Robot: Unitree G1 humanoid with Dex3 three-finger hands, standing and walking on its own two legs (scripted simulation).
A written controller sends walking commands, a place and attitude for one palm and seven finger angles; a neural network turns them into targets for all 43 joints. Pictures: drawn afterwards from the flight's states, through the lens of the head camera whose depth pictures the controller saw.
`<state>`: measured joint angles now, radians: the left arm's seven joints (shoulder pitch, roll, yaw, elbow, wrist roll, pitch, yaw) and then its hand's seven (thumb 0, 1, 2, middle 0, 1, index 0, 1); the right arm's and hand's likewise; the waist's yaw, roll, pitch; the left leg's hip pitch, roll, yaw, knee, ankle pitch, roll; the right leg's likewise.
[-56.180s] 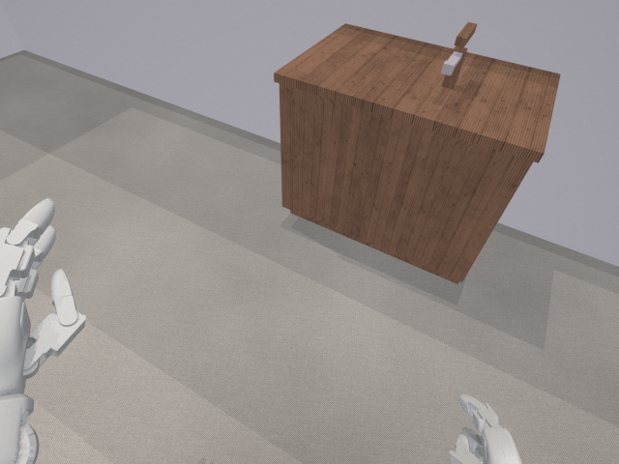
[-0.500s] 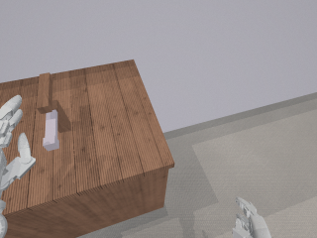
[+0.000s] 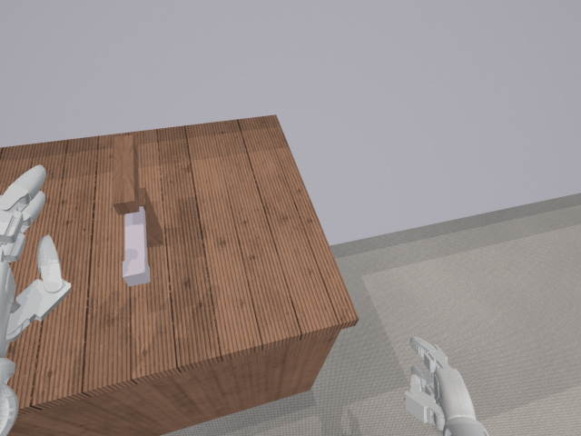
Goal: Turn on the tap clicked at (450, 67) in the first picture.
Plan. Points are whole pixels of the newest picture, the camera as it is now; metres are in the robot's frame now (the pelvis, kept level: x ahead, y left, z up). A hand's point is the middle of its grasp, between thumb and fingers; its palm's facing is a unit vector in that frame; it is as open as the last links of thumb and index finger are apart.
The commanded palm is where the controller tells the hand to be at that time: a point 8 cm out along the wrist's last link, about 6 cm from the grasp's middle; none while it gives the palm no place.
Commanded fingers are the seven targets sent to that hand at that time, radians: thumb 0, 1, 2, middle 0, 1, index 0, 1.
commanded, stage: come to a stop and stand still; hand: left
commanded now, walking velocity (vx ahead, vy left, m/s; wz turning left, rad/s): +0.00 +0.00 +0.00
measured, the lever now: (136, 271) +0.30 +0.24 +0.03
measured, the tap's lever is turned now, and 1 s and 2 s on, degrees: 0 0 0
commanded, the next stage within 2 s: look again from close up in 0.84 s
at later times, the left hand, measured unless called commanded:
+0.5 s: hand (24, 323) +0.18 +0.26 +0.16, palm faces +0.33 -0.84 -0.42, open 7.4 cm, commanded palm +0.13 +0.30 +0.17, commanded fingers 0.00 0.90 0.90 -0.20 -0.30 -0.20 -0.30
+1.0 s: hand (47, 330) +0.18 +0.24 +0.16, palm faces +0.33 -0.85 -0.41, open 7.4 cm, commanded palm +0.12 +0.28 +0.17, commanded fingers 0.00 0.90 0.90 -0.20 -0.30 -0.20 -0.30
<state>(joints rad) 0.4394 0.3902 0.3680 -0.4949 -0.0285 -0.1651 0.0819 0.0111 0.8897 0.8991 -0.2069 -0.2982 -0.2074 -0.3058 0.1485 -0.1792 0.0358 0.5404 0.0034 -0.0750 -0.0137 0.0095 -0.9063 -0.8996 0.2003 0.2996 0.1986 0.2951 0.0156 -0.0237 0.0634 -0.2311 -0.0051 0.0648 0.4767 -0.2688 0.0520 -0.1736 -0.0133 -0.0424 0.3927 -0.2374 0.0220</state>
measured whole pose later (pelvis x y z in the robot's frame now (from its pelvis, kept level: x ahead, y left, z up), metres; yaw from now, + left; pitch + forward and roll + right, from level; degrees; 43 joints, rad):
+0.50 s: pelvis -0.03 +0.02 +0.00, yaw +0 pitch +0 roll -2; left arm 0.47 0.39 0.36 -0.49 -0.03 -0.21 0.08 0.01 0.89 0.90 -0.21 -0.30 -0.21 -0.31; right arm 0.23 -0.20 0.02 0.56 0.01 -0.09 -0.03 0.01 -0.91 -0.90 0.20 0.30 0.20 0.30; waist 0.00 -0.01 0.04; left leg -0.24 -0.03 0.07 0.47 -0.22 0.08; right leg -0.18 -0.04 -0.04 0.38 -0.19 0.04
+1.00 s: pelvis -0.04 +0.00 +0.00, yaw +0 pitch -1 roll -2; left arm 0.46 0.36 0.34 -0.47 -0.03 -0.20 0.09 0.01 0.89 0.90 -0.21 -0.30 -0.21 -0.31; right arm 0.22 -0.20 0.01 0.57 0.01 -0.12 -0.04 0.01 -0.91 -0.90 0.20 0.30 0.20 0.30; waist 0.01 0.01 0.05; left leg -0.24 0.00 0.07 0.45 -0.21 0.06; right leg -0.19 -0.01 -0.04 0.38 -0.18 0.02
